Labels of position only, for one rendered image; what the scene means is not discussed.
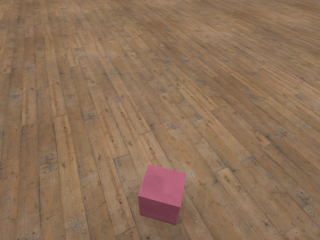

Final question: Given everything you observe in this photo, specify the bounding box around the carton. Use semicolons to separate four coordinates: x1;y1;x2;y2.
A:
138;164;186;225

